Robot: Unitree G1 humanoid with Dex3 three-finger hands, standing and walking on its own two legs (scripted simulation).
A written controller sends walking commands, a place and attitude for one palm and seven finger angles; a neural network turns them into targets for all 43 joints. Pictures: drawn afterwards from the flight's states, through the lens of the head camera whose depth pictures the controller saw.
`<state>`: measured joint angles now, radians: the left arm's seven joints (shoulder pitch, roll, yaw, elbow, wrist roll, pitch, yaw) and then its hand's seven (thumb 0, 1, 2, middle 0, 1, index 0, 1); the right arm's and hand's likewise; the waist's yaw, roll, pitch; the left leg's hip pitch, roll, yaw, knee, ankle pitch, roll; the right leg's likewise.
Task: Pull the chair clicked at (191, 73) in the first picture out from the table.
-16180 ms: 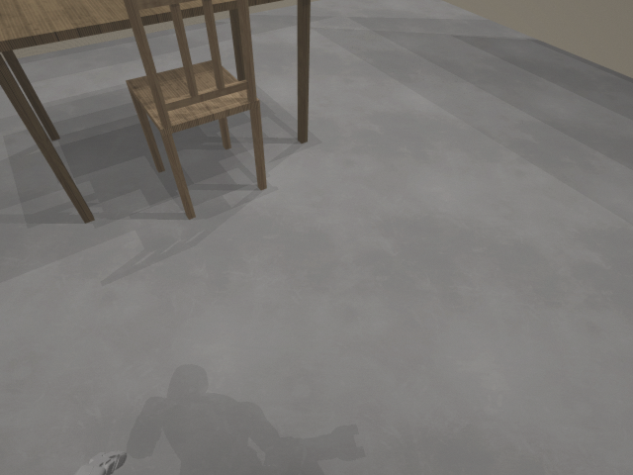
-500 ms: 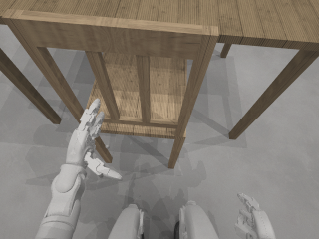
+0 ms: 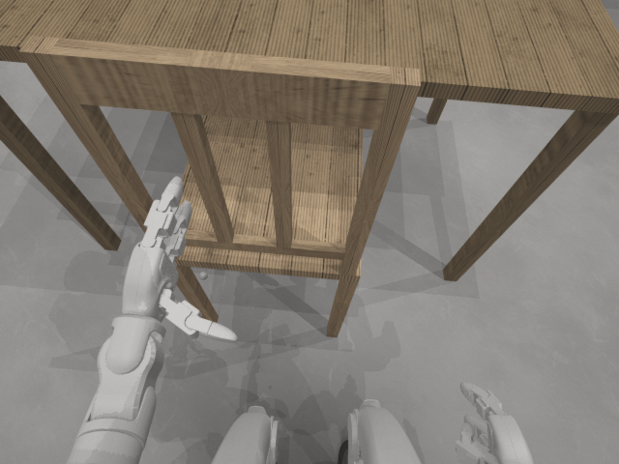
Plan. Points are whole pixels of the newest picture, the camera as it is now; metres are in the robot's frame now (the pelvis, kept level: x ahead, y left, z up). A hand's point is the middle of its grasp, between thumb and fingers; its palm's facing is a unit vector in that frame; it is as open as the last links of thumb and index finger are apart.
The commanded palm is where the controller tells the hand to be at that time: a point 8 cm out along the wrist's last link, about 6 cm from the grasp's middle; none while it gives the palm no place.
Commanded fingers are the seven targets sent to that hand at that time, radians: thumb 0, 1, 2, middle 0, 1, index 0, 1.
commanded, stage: aim the fingers beside a spindle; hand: left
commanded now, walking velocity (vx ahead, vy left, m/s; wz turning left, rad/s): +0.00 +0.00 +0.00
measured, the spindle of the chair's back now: (210, 187) +0.47 +0.15 +0.03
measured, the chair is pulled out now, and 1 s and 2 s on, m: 0.00 0.00 0.00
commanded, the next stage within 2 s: none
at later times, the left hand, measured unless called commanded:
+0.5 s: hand (202, 294) +0.32 +0.15 +0.01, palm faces -0.11 -0.99 -0.01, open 16.9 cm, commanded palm +0.31 +0.20 +0.02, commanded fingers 0.00 -0.50 0.30 -0.06 -0.08 -0.06 -0.08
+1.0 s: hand (194, 282) +0.33 +0.15 +0.03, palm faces -0.05 -1.00 -0.05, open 16.9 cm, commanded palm +0.30 +0.20 +0.01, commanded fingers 0.00 -0.50 0.30 -0.06 -0.08 -0.06 -0.08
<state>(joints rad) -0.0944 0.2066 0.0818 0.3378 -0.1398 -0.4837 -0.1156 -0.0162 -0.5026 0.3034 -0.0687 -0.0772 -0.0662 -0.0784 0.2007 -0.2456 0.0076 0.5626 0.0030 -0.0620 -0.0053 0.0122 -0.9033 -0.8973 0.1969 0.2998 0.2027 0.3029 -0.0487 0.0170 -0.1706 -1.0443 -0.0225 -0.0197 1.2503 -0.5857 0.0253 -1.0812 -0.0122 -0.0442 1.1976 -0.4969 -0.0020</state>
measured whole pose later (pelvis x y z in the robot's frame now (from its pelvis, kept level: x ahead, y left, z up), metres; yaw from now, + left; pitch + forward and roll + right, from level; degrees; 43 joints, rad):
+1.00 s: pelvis +0.00 +0.00 +0.00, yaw +0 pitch +22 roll -2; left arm -0.09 0.21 0.09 0.37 -0.16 -0.47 -0.13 -0.01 -0.50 0.30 -0.07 -0.08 -0.07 -0.08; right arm 0.20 -0.24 0.02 0.56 0.01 -0.06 0.00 0.01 -0.90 -0.90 0.20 0.30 0.20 0.30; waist -0.04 0.02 -0.18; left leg -1.05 -0.03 -0.02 1.26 -0.58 0.03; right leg -1.08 -0.01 -0.05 1.20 -0.49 0.00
